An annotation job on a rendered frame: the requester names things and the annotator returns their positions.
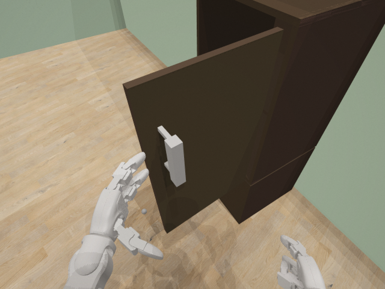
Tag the handle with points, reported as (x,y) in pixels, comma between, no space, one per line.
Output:
(175,157)

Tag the robot left hand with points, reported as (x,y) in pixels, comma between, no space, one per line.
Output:
(113,202)

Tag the robot right hand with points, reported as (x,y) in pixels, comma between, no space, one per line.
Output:
(304,274)

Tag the cupboard door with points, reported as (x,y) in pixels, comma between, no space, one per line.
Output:
(213,103)

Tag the left robot forearm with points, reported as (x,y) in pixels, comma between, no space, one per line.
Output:
(91,265)

